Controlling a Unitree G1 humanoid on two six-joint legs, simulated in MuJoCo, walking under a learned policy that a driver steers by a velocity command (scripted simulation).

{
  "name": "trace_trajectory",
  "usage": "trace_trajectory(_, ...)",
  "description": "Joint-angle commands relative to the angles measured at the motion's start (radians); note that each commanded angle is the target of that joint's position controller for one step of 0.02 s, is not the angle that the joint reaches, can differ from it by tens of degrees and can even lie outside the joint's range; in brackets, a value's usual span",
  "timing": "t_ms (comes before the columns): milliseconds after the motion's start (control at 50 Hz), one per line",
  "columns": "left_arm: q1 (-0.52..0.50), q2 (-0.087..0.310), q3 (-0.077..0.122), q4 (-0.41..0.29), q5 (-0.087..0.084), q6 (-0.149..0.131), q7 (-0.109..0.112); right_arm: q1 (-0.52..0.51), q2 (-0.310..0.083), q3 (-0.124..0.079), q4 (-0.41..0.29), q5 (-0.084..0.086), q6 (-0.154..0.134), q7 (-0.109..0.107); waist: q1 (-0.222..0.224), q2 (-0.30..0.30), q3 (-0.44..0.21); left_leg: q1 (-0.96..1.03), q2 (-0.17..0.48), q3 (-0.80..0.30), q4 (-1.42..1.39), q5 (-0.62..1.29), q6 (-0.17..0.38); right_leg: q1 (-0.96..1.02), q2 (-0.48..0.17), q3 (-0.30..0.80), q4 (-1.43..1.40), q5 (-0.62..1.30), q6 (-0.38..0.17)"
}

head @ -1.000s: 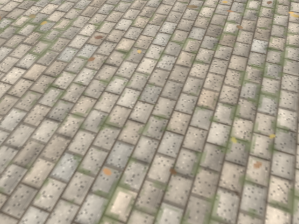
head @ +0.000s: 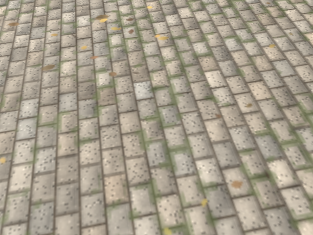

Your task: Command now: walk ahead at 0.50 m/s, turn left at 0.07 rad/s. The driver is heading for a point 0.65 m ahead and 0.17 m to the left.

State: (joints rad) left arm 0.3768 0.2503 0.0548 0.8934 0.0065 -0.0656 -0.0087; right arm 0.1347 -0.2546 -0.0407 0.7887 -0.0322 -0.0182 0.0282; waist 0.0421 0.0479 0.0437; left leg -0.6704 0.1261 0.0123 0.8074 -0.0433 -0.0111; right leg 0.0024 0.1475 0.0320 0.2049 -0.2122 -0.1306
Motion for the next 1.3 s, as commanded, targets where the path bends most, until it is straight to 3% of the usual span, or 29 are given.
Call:
trace_trajectory(20,0.074,0.126,0.019,-0.017,0.009,-0.017,0.009,-0.114,-0.058,-0.005,-0.082,0.009,-0.014,0.007,0.034,-0.097,0.022,-0.035,-0.031,0.032,-0.08,0.065,0.031,0.059,-0.295,0.074,-0.053,0.507,-0.033)
trace_trajectory(120,0.063,0.132,0.007,0.013,0.027,-0.018,0.033,-0.133,-0.06,-0.002,-0.098,0.011,-0.023,0.016,0.008,-0.101,0.047,0.066,-0.121,0.066,-0.213,-0.043,0.102,0.14,-0.339,-0.017,0.009,0.767,-0.012)
trace_trajectory(180,0.033,0.166,0.011,0.018,0.036,-0.013,0.043,0.104,-0.102,-0.025,-0.024,0.006,-0.029,-0.002,-0.097,-0.135,-0.089,0.334,-0.219,0.111,-0.26,-0.158,0.165,0.158,-0.338,-0.067,0.346,1.145,0.016)
trace_trajectory(200,0.003,0.178,0.011,0.006,0.026,-0.011,0.044,0.256,-0.128,-0.039,0.018,-0.006,-0.037,-0.008,-0.178,-0.116,-0.158,0.549,-0.19,0.054,-0.331,-0.108,0.204,0.033,-0.318,-0.097,0.567,1.004,0.029)
trace_trajectory(220,0.001,0.136,-0.003,-0.045,0.006,-0.021,0.04,0.388,-0.237,-0.072,0.036,-0.022,-0.034,-0.022,-0.211,0.025,-0.27,0.818,0.05,-0.282,-0.343,-0.138,0.311,-0.245,-0.228,-0.154,0.943,0.589,0.063)
trace_trajectory(240,0.036,0.115,0.001,-0.065,0.002,-0.029,0.023,0.333,-0.253,-0.079,0.033,0.008,-0.022,-0.015,-0.124,0.196,-0.333,0.981,0.228,-0.77,-0.469,-0.018,0.443,-0.576,-0.021,-0.064,1.222,-0.272,0.096)
trace_trajectory(260,-0.027,0.138,-0.001,-0.079,0.03,-0.033,0.017,0.255,-0.232,-0.078,0.026,0.039,-0.019,-0.006,-0.11,0.037,-0.227,0.894,0.193,-0.673,-0.491,-0.081,0.426,-0.67,-0.11,0.06,1.238,-0.208,0.079)
trace_trajectory(300,-0.097,0.127,-0.006,-0.104,0.02,-0.045,0.007,0.171,-0.135,-0.054,0.016,0.027,-0.015,-0.009,-0.062,-0.084,-0.036,0.628,0.124,-0.474,-0.559,-0.036,0.357,-0.652,-0.19,0.041,1.097,-0.112,0.088)
trace_trajectory(320,-0.106,0.119,-0.008,-0.116,0.032,-0.03,0.006,0.163,-0.116,-0.046,0.024,0.028,-0.02,-0.015,-0.035,-0.084,-0.004,0.546,0.078,-0.416,-0.574,0.024,0.329,-0.613,-0.212,0.04,1.031,-0.111,0.104)
trace_trajectory(400,-0.111,0.084,-0.021,-0.138,0.047,0.021,-0.003,0.194,-0.157,-0.055,0.035,0.033,-0.044,-0.018,-0.013,-0.024,-0.02,0.446,-0.006,-0.304,-0.613,0.126,0.31,-0.563,-0.227,-0.008,0.866,-0.061,0.163)
trace_trajectory(520,-0.35,0.077,-0.031,-0.224,0.034,0.022,-0.01,0.3,-0.17,-0.065,0.045,0.035,-0.036,-0.021,-0.104,0.01,-0.008,0.533,-0.053,-0.306,-0.59,0.151,0.239,-0.634,-0.212,-0.027,0.556,0.174,0.197)
trace_trajectory(600,-0.448,0.085,-0.038,-0.268,0.025,0.01,-0.012,0.349,-0.178,-0.069,0.042,0.021,-0.029,-0.03,-0.141,0.02,-0.016,0.636,-0.032,-0.356,-0.514,0.256,0.23,-0.635,-0.175,-0.021,0.441,0.172,0.182)
trace_trajectory(660,-0.379,0.118,-0.03,-0.261,0.021,-0.004,-0.009,0.293,-0.197,-0.074,0.018,0.013,-0.03,-0.041,-0.089,0.039,-0.032,0.63,-0.008,-0.394,-0.447,0.3,0.191,-0.477,-0.151,-0.003,0.331,0.103,0.145)
trace_trajectory(700,-0.18,0.155,-0.011,-0.199,0.026,-0.02,0.007,0.263,-0.195,-0.07,0.016,0.02,-0.041,-0.034,0.005,0.002,-0.115,0.584,-0.058,-0.349,-0.246,0.421,0.149,-0.196,-0.125,-0.023,0.24,0.091,0.098)
trace_trajectory(720,-0.046,0.208,0.005,-0.182,0.044,-0.031,0.022,0.272,-0.15,-0.055,0.005,0.03,-0.051,-0.025,0.06,-0.076,-0.227,0.493,-0.113,-0.289,-0.022,0.28,0.123,0.012,-0.269,0.116,0.212,-0.015,0.047)
trace_trajectory(740,0.037,0.304,0.03,-0.18,0.063,-0.022,0.031,0.378,-0.06,-0.035,-0.019,0.059,-0.055,-0.024,0.035,-0.276,-0.356,0.217,-0.256,-0.161,0.277,-0.244,0.081,0.28,-0.534,0.536,0.164,-0.124,-0.068)
trace_trajectory(760,0.0,0.28,0.035,-0.168,0.038,-0.005,0.024,0.403,-0.115,-0.038,-0.005,0.029,-0.046,-0.03,0.001,-0.285,-0.323,0.085,-0.252,-0.133,0.391,-0.496,0.081,0.222,-0.586,0.757,0.082,-0.105,-0.125)
trace_trajectory(780,-0.077,0.185,0.015,-0.183,0.024,-0.003,0.019,0.351,-0.134,-0.042,0.017,0.012,-0.034,-0.034,-0.022,-0.127,-0.163,0.071,-0.199,-0.152,0.438,-0.419,0.077,0.073,-0.549,0.609,0.09,-0.016,-0.121)
trace_trajectory(800,-0.123,0.121,-0.002,-0.183,0.019,-0.008,0.012,0.287,-0.12,-0.038,0.011,0.007,-0.032,-0.029,-0.025,-0.057,-0.089,0.097,-0.179,-0.144,0.406,-0.372,0.068,-0.033,-0.495,0.448,0.096,0.207,-0.104)
trace_trajectory(860,-0.117,0.088,-0.017,-0.14,0.012,-0.03,0.007,0.266,-0.093,-0.034,0.007,-0.005,-0.006,-0.019,-0.061,-0.151,-0.07,0.189,-0.161,-0.115,0.308,-0.352,0.038,-0.137,-0.389,0.173,0.103,0.728,-0.056)
trace_trajectory(920,-0.106,0.111,-0.013,-0.11,0.008,-0.041,0.003,0.256,-0.077,-0.027,0.008,0.003,0.005,-0.015,-0.082,-0.162,-0.113,0.205,-0.183,-0.105,0.228,-0.295,0.019,-0.129,-0.373,0.088,0.099,0.873,-0.069)
trace_trajectory(1040,-0.074,0.12,-0.016,-0.057,0.006,-0.01,0.006,0.111,-0.039,0.01,-0.001,0.009,0.012,-0.019,-0.04,-0.191,-0.115,0.354,-0.151,-0.003,-0.122,-0.133,0.012,-0.172,-0.327,0.0,0.115,0.779,-0.039)
trace_trajectory(1120,-0.069,0.113,-0.018,-0.03,-0.005,0.009,0.015,0.111,-0.041,0.018,0.024,0.003,-0.008,-0.036,-0.061,-0.129,-0.084,0.512,-0.137,-0.014,-0.394,-0.004,0.051,-0.209,-0.322,0.045,0.199,0.485,0.008)
trace_trajectory(1140,-0.038,0.094,-0.024,-0.027,0.003,0.008,0.018,0.128,-0.082,0.012,0.033,-0.004,-0.017,-0.044,-0.057,-0.063,-0.103,0.607,-0.051,-0.107,-0.435,0.159,0.063,-0.247,-0.291,0.042,0.236,0.317,0.048)
trace_trajectory(1160,0.037,0.063,-0.03,-0.029,0.016,0.01,0.019,0.152,-0.145,0.003,0.033,-0.006,-0.022,-0.051,-0.012,0.053,-0.138,0.697,0.115,-0.253,-0.388,0.472,0.103,-0.301,-0.229,-0.002,0.3,-0.017,0.077)
trace_trajectory(1180,0.113,0.012,-0.045,0.012,-0.005,0.031,0.027,0.116,-0.128,0.007,0.037,0.024,-0.009,-0.055,-0.001,0.128,-0.173,0.64,0.182,-0.301,-0.396,0.481,0.223,-0.258,-0.172,-0.044,0.306,-0.217,0.088)
trace_trajectory(1200,0.083,0.045,-0.04,0.029,-0.001,0.051,0.037,0.081,-0.083,0.018,0.032,0.029,-0.004,-0.053,-0.012,0.092,-0.126,0.559,0.149,-0.315,-0.433,0.33,0.226,-0.226,-0.166,-0.041,0.281,-0.211,0.097)
trace_trajectory(1240,0.023,0.06,-0.035,0.034,0.007,0.066,0.037,0.005,-0.056,0.029,0.033,0.018,0.003,-0.051,0.002,0.081,-0.062,0.466,0.045,-0.242,-0.454,0.125,0.151,-0.165,-0.17,-0.024,0.199,-0.09,0.103)
trace_trajectory(1300,0.014,0.061,-0.036,0.069,0.008,0.065,0.032,0.056,-0.071,0.022,0.077,0.027,0.002,-0.058,-0.023,0.011,-0.028,0.491,-0.023,-0.176,-0.444,0.088,0.104,-0.168,-0.208,0.006,0.159,0.015,0.107)
